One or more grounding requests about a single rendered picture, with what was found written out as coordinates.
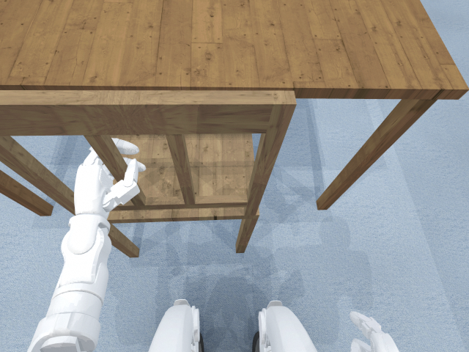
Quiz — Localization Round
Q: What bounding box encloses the right robot hand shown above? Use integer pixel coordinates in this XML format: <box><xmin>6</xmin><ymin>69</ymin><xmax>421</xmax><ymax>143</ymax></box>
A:
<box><xmin>350</xmin><ymin>311</ymin><xmax>399</xmax><ymax>352</ymax></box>

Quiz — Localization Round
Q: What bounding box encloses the left robot hand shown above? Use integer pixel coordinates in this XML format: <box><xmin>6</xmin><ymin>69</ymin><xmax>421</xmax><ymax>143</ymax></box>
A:
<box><xmin>74</xmin><ymin>138</ymin><xmax>146</xmax><ymax>220</ymax></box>

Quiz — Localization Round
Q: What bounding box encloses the chair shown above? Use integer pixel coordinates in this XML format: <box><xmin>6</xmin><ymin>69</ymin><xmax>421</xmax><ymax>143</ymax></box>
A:
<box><xmin>0</xmin><ymin>90</ymin><xmax>297</xmax><ymax>257</ymax></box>

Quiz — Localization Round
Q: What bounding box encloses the left robot forearm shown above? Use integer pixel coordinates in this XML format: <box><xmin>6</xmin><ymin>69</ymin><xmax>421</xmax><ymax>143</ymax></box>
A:
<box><xmin>27</xmin><ymin>213</ymin><xmax>111</xmax><ymax>352</ymax></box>

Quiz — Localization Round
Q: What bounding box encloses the left robot thigh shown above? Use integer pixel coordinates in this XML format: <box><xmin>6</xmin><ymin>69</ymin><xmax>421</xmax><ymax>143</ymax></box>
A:
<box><xmin>148</xmin><ymin>304</ymin><xmax>200</xmax><ymax>352</ymax></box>

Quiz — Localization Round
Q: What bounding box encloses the right robot shin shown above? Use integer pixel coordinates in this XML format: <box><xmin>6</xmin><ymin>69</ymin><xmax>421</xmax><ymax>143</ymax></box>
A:
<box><xmin>259</xmin><ymin>301</ymin><xmax>282</xmax><ymax>352</ymax></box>

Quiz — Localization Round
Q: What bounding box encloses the table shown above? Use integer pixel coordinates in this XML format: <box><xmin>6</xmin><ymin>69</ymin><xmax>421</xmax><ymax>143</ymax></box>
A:
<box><xmin>0</xmin><ymin>0</ymin><xmax>469</xmax><ymax>216</ymax></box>

